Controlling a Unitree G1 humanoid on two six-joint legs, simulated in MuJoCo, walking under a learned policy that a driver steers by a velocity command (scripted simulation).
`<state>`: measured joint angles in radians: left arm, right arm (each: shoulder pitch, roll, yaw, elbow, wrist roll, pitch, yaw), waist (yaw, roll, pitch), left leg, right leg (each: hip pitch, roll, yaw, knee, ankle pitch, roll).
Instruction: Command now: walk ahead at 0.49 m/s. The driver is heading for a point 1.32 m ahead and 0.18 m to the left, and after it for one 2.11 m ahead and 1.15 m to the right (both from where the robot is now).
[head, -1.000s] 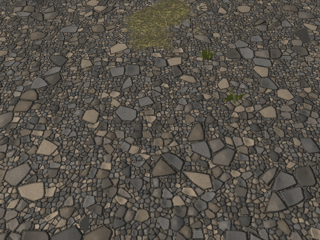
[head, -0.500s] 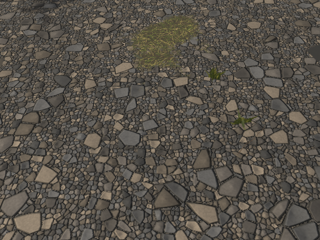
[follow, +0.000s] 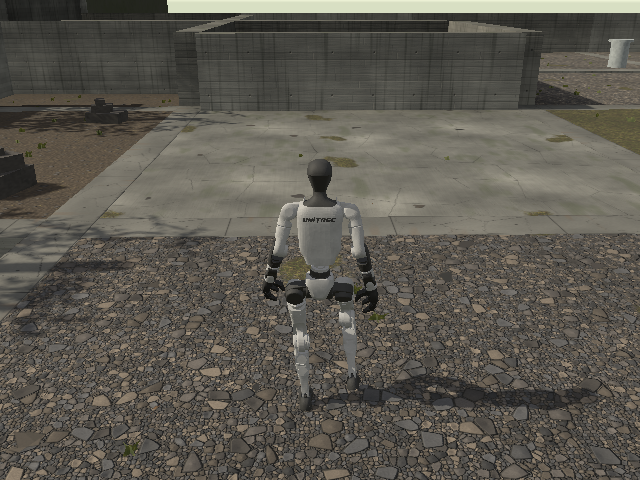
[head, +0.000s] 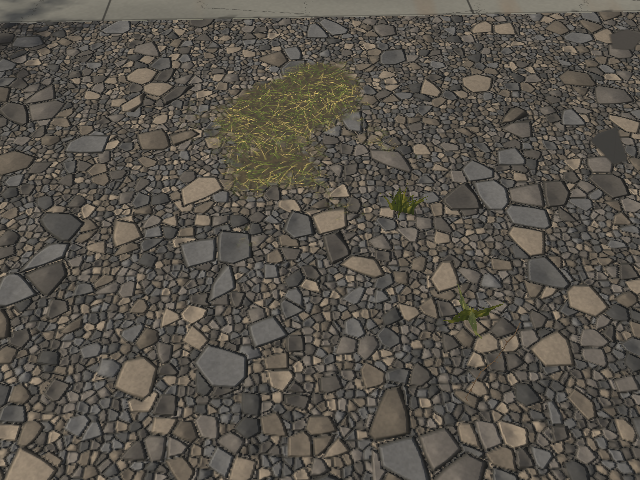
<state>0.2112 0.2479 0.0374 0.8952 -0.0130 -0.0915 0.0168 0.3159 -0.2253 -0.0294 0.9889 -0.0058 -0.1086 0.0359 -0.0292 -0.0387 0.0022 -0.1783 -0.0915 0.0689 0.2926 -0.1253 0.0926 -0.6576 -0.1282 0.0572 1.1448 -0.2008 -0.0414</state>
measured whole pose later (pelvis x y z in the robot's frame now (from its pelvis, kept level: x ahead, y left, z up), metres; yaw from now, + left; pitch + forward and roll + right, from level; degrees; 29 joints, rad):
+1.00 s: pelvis +0.55 -0.01 -0.01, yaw +1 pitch +2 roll +0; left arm 0.31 0.25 0.05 0.97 -0.02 -0.10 0.00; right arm 0.16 -0.24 -0.05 0.90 0.00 -0.10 0.04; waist 0.00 -0.02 0.03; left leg -0.37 -0.03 0.07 0.48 -0.15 0.07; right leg -0.38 -0.04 0.03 1.19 -0.38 -0.05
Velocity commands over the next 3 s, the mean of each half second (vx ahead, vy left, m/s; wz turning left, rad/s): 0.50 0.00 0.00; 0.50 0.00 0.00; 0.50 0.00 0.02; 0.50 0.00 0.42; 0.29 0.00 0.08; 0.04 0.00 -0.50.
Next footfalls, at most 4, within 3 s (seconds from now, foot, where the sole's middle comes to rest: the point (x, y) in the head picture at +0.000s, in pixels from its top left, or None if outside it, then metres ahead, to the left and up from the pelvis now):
0.30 right None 0.34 -0.17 -0.78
0.86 left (291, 419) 0.66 0.07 -0.78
1.44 right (383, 301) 0.97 -0.16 -0.78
2.02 left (275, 230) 1.23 0.12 -0.78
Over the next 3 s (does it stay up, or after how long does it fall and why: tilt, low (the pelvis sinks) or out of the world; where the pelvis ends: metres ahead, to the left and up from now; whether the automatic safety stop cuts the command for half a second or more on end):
stays up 1.37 0.12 -0.01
